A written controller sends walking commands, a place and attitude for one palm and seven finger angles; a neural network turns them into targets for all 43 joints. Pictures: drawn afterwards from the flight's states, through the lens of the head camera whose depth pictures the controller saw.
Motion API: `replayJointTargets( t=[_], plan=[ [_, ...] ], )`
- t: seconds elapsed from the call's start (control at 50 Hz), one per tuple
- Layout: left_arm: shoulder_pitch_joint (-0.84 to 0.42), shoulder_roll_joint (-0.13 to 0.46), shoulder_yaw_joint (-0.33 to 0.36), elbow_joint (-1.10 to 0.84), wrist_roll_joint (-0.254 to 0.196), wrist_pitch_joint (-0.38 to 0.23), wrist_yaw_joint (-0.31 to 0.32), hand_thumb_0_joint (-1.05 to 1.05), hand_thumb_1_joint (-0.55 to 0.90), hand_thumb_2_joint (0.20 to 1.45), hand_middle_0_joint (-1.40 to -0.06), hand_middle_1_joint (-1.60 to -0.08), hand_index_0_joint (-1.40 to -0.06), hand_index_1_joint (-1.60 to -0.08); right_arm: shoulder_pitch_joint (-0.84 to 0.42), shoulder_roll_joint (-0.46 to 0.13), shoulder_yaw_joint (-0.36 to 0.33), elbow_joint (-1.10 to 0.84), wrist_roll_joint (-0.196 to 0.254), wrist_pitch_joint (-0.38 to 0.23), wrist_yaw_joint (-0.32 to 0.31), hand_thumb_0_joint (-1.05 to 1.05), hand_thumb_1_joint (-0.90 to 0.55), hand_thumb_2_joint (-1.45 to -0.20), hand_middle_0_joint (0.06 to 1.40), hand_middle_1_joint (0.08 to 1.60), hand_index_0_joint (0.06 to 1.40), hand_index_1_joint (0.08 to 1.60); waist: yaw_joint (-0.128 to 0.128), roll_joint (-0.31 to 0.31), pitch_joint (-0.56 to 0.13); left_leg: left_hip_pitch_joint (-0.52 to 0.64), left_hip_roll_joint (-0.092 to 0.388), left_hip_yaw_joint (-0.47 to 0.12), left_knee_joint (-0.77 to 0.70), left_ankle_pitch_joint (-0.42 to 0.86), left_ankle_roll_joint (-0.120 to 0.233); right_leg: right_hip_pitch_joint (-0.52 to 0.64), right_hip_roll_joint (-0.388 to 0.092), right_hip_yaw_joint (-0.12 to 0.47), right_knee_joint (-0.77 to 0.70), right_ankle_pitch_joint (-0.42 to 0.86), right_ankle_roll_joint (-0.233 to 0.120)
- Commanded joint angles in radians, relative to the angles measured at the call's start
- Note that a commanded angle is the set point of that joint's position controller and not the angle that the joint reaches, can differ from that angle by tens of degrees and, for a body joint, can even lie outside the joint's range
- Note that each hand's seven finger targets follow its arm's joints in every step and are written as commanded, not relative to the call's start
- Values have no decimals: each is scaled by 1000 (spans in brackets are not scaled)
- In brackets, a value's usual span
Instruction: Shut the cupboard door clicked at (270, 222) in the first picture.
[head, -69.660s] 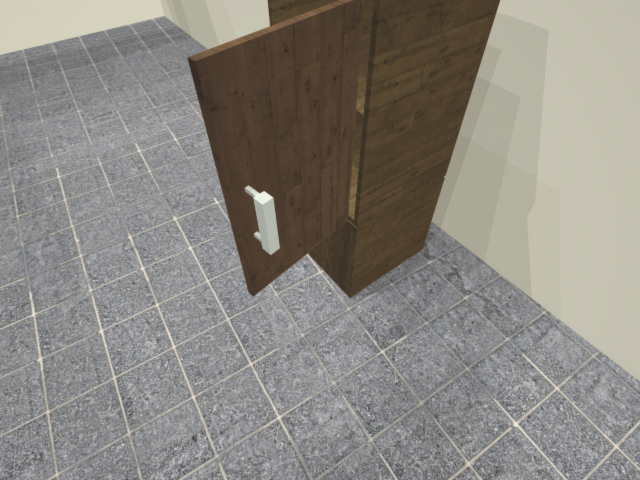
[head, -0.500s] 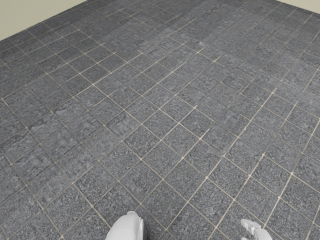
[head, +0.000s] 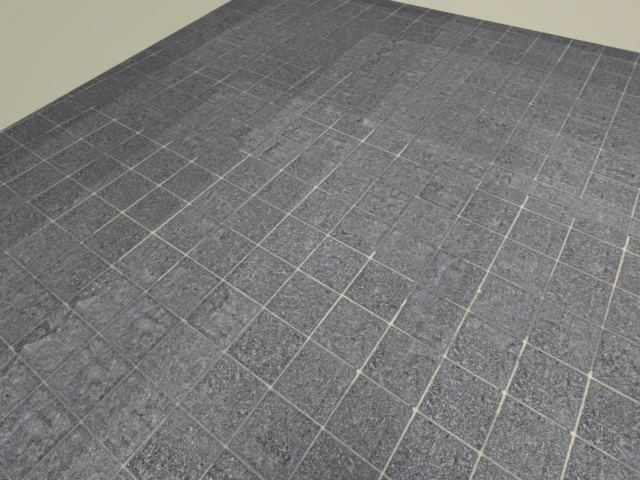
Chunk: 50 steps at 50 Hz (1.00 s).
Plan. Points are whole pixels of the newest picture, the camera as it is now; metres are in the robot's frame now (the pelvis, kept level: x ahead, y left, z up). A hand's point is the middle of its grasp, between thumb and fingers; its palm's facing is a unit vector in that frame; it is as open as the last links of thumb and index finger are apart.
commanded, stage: turn to face it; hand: left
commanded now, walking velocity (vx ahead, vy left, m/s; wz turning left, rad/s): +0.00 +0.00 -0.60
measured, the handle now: out of the picture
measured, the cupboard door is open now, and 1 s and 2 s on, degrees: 18 18 18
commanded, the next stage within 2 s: none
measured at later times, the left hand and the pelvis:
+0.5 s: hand (185, 420) +0.21 +0.22 -0.14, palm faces -0.26 -0.94 -0.23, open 7.4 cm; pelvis +0.04 +0.05 +0.02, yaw -18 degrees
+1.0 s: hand (234, 410) +0.23 +0.16 -0.17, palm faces -0.53 -0.83 -0.18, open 7.4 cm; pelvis +0.06 +0.05 +0.00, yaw -35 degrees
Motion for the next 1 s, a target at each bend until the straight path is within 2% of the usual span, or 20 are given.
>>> replayJointTargets(
  t=[0.0, 0.04, 0.14, 0.2, 0.24, 0.26, 0.34, 0.5, 0.56, 0.58, 0.6, 0.62, 0.66, 0.74, 0.86, 0.9, 0.92, 0.94, 0.96, 0.98],
  plan=[
    [117, 227, 70, -34, -8, -11, 42, 0, 900, 900, -200, -300, -200, -300, -39, -92, -22, -107, 10, -26, -16, 0, -900, -900, 200, 300, 200, 300, 36, -219, -169, -335, -10, -174, 370, -56, -48, 402, -324, 439, -224, 824, -237],
    [68, 212, 71, -56, -8, -3, 44, 0, 900, 900, -200, -300, -200, -300, -31, -71, -16, -105, 8, -24, -11, 0, -900, -900, 200, 300, 200, 300, 19, -134, -197, -277, 2, -160, 289, 3, -55, 366, -269, 338, -210, 750, -193],
    [-9, 241, 82, -82, 0, 11, 30, 0, 900, 900, -200, -300, -200, -300, 13, -55, -17, -117, 11, -17, -9, 0, -900, -900, 200, 300, 200, 300, -9, -166, -129, -98, -29, -125, -32, 83, -57, 171, -215, 339, -223, 531, -151],
    [-73, 222, 75, -104, -16, 25, 18, 0, 900, 900, -200, -300, -200, -300, 126, -100, -23, -94, 8, -34, -16, 0, -900, -900, 200, 300, 200, 300, -65, -121, -135, 180, -17, -126, -355, 309, -48, -17, -118, 300, -131, 325, -51],
    [-55, 146, 56, -147, -24, 28, 3, 0, 900, 900, -200, -300, -200, -300, 166, -258, -48, -116, -14, -43, -22, 0, -900, -900, 200, 300, 200, 300, -68, 291, -145, 248, 395, -521, -513, 465, 139, -224, 57, 70, 242, -300, 50],
    [-95, 182, 59, -149, -12, 34, 0, 0, 900, 900, -200, -300, -200, -300, 167, -252, -47, -115, -19, -44, -25, 0, -900, -900, 200, 300, 200, 300, -83, 199, -111, 182, 424, -537, -506, 517, 193, -222, 20, 100, 408, -313, 56],
    [-87, 163, 59, -125, -15, 48, -24, 0, 900, 900, -200, -300, -200, -300, 44, -197, -28, -150, -20, -39, -26, 0, -900, -900, 200, 300, 200, 300, -19, 116, -63, 133, 293, -243, -442, 667, 151, -188, -36, 49, 466, -181, 78],
    [-140, 148, 41, -161, -12, 43, -31, 0, 900, 900, -200, -300, -200, -300, 110, -229, -50, -111, -16, -31, -11, 0, -900, -900, 200, 300, 200, 300, -55, 163, -107, 207, 307, -103, -373, 710, 127, -52, -10, -46, 127, -121, 59],
    [-80, 171, 47, -146, -12, 31, -27, 0, 900, 900, -200, -300, -200, -300, 95, -237, -55, -112, -9, -26, -4, 0, -900, -900, 200, 300, 200, 300, -17, 139, -121, 146, 281, -45, -257, 670, 61, 121, 5, -67, -121, 67, 35],
    [-7, 215, 55, -127, -10, 22, -22, 0, 900, 900, -200, -300, -200, -300, 82, -227, -57, -123, -1, -26, 2, 0, -900, -900, 200, 300, 200, 300, 20, 51, -157, 67, 241, -6, -135, 570, 13, 260, -44, -2, -231, 199, 10],
    [53, 321, 74, -110, 0, 9, -8, 0, 900, 900, -200, -300, -200, -300, 62, -151, -42, -161, 8, -25, 7, 0, -900, -900, 200, 300, 200, 300, 50, -245, -179, -190, 110, 72, 79, 145, -54, 446, -288, 295, -288, 492, -78],
    [93, 365, 79, -96, -11, 9, 4, 0, 900, 900, -200, -300, -200, -300, 15, -135, -31, -195, 4, -15, 2, 0, -900, -900, 200, 300, 200, 300, 71, -281, -150, -304, 34, -19, 274, -150, -75, 394, -417, 409, -261, 784, -183],
    [26, 323, 80, -110, -13, 16, 23, 0, 900, 900, -200, -300, -200, -300, -15, -144, -29, -184, 6, -5, -15, 0, -900, -900, 200, 300, 200, 300, 41, -302, -116, -382, 58, -153, 404, -67, -73, 338, -345, 402, -264, 624, -207],
    [-85, 274, 64, -151, -8, 16, 22, 0, 900, 900, -200, -300, -200, -300, 31, -128, -28, -147, 1, -1, -1, 0, -900, -900, 200, 300, 200, 300, -21, -194, -112, -235, 45, -122, 280, 79, -91, 193, -235, 249, -252, 509, -152],
    [-73, 288, 79, -145, -3, 24, 13, 0, 900, 900, -200, -300, -200, -300, 38, -113, -29, -167, 9, -14, -3, 0, -900, -900, 200, 300, 200, 300, -14, -209, -112, -99, -16, -101, -31, 95, -78, 125, -210, 358, -229, 395, -146],
    [-106, 278, 77, -147, -11, 30, 11, 0, 900, 900, -200, -300, -200, -300, 111, -120, -28, -146, 11, -24, -9, 0, -900, -900, 200, 300, 200, 300, -56, -193, -118, 49, -28, -100, -234, 227, -68, 46, -172, 361, -176, 335, -94],
    [-113, 246, 71, -152, -16, 35, 8, 0, 900, 900, -200, -300, -200, -300, 149, -147, -32, -136, 8, -32, -11, 0, -900, -900, 200, 300, 200, 300, -71, -112, -131, 153, 18, -152, -375, 268, -52, -33, -112, 322, -108, 221, -45],
    [-72, 180, 60, -168, -26, 41, 0, 0, 900, 900, -200, -300, -200, -300, 163, -240, -47, -141, -8, -43, -15, 0, -900, -900, 200, 300, 200, 300, -64, 164, -144, 259, 237, -379, -474, 312, 30, -189, 27, 202, 69, -35, 14],
    [-77, 173, 53, -189, -23, 37, -6, 0, 900, 900, -200, -300, -200, -300, 183, -297, -54, -157, -13, -39, -20, 0, -900, -900, 200, 300, 200, 300, -73, 266, -138, 215, 429, -536, -519, 381, 147, -233, 51, 73, 309, -322, 49],
    [-105, 196, 58, -176, -9, 40, -7, 0, 900, 900, -200, -300, -200, -300, 164, -275, -48, -148, -19, -43, -24, 0, -900, -900, 200, 300, 200, 300, -76, 230, -124, 163, 430, -525, -519, 432, 176, -233, 11, 113, 463, -305, 57]
  ],
)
